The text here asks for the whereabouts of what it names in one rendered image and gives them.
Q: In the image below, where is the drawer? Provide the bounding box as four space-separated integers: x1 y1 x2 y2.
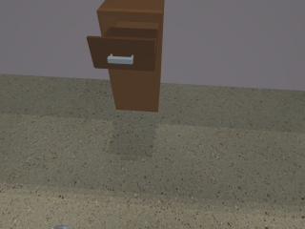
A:
87 27 158 72

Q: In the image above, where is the handle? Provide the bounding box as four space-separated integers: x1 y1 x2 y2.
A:
107 53 133 65

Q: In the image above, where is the cabinet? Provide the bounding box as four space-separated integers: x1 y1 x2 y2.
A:
96 0 165 113

